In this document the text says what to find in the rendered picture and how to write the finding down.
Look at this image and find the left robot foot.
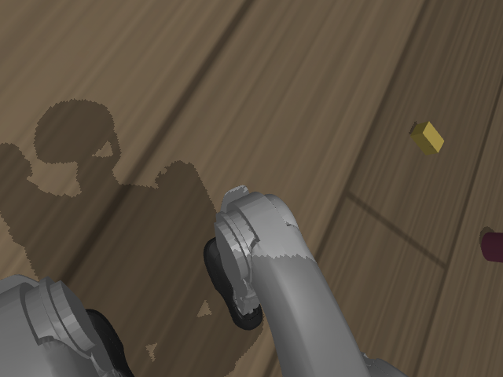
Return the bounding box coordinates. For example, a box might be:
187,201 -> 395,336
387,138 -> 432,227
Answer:
86,309 -> 134,377

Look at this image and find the right robot hand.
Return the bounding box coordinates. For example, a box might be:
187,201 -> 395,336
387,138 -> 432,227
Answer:
361,352 -> 409,377

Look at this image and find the right robot foot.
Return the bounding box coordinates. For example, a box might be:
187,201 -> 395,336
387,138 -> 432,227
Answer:
204,237 -> 263,330

